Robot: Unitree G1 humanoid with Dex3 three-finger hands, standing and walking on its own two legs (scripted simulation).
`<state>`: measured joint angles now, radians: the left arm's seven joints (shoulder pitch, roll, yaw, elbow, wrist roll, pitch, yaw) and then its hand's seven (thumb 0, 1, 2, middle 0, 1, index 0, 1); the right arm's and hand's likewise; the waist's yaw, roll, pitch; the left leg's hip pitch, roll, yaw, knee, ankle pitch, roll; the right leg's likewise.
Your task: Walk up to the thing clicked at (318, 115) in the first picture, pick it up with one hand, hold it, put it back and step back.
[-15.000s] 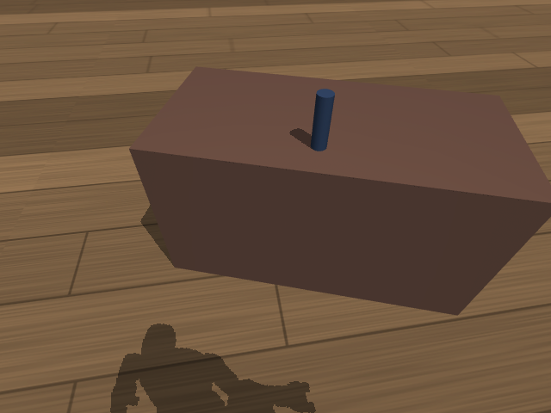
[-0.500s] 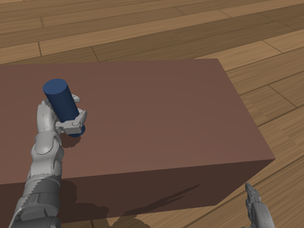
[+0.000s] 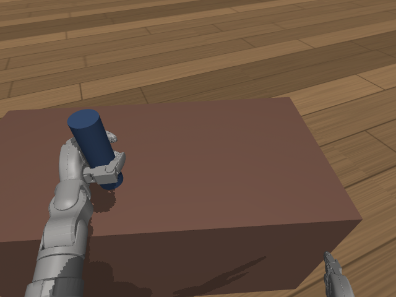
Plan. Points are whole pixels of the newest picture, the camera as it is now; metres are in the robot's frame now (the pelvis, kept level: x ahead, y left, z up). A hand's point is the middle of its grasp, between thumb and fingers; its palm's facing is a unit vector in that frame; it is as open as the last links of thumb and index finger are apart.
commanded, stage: lift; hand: left
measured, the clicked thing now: (99, 153) +0.36 +0.19 +0.15
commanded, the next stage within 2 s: hold in 0.32 s
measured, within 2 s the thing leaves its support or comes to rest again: neither
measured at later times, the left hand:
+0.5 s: hand (99, 153) +0.35 +0.18 +0.17, palm faces +0.19 -0.98 +0.00, open 7.0 cm
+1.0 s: hand (101, 151) +0.34 +0.17 +0.19, palm faces +0.17 -0.99 +0.00, open 6.9 cm
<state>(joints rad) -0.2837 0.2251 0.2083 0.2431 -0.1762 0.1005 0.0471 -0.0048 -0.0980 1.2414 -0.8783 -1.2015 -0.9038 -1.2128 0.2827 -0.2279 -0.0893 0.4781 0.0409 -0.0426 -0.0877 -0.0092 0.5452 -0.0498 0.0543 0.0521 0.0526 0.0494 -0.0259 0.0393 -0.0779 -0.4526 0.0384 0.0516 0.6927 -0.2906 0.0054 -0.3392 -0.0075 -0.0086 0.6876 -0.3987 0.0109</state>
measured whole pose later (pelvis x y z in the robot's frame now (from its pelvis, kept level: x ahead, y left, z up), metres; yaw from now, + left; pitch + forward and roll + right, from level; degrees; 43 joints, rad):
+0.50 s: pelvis +0.00 +0.00 +0.01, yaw +0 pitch -1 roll +0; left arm -0.24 0.21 0.20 0.08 -0.19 0.26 0.05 0.00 -0.10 1.24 -0.88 -1.20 -0.91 -1.21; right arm 0.23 -0.23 -0.09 0.64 0.04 -0.16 -0.10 -0.01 0.53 -0.05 0.05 0.05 0.05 0.05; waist -0.01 0.04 -0.04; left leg -0.31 0.02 0.05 0.55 -0.23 0.01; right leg -0.19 -0.02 -0.01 0.54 -0.33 0.02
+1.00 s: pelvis +0.01 +0.00 +0.02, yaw +1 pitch -2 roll +0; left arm -0.18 0.19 0.19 -0.07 -0.20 0.36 0.04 0.00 -0.09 1.23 -0.88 -1.19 -0.90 -1.20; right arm 0.22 -0.22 -0.09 0.67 0.04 -0.19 -0.08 -0.01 0.51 -0.06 0.05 0.05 0.05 0.05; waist -0.01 0.06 -0.03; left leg -0.24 0.02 0.05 0.50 -0.22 0.01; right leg -0.12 -0.02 -0.02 0.48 -0.32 0.01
